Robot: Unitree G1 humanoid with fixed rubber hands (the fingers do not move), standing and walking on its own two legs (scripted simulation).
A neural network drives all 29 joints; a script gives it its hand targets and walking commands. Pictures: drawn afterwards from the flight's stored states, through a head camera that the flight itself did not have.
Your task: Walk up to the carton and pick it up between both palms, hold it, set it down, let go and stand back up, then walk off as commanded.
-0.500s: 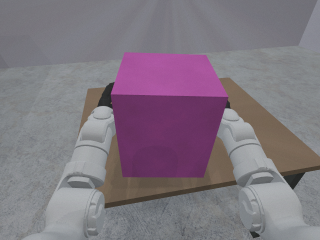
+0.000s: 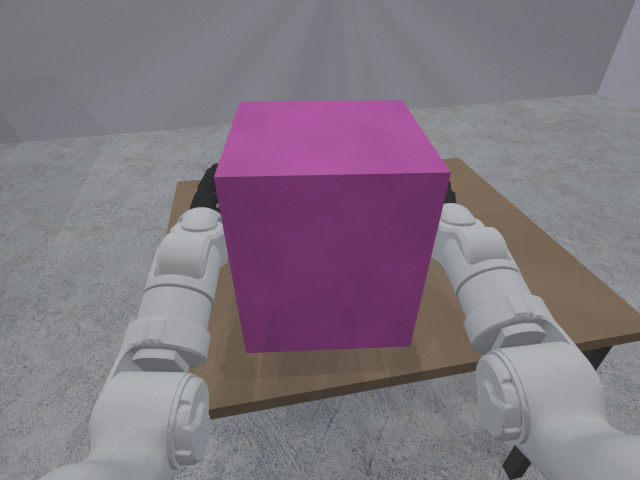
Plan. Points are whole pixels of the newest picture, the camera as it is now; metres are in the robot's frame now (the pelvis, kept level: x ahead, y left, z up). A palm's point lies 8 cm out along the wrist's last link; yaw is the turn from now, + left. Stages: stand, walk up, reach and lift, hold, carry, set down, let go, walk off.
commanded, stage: reach and lift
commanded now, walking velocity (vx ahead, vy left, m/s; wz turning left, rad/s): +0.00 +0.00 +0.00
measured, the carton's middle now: (325, 224) +0.38 +0.02 +0.20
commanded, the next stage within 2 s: hold in 0.52 s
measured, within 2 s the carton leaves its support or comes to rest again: neither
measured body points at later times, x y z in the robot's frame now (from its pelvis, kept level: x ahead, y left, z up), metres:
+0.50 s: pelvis +0.00 +0.00 +0.00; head -0.08 +0.01 +0.44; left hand +0.39 +0.17 +0.23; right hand +0.40 -0.13 +0.23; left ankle +0.06 +0.10 -0.74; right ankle +0.01 -0.11 -0.74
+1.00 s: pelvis -0.01 +0.00 +0.00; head -0.09 +0.01 +0.44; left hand +0.38 +0.17 +0.24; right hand +0.39 -0.13 +0.24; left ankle +0.06 +0.10 -0.74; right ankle +0.01 -0.11 -0.74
